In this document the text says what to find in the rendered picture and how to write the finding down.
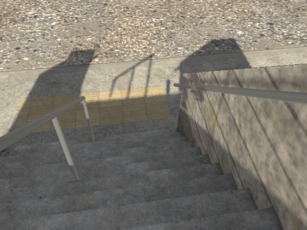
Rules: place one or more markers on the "stairs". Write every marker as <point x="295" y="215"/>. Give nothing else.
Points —
<point x="151" y="180"/>

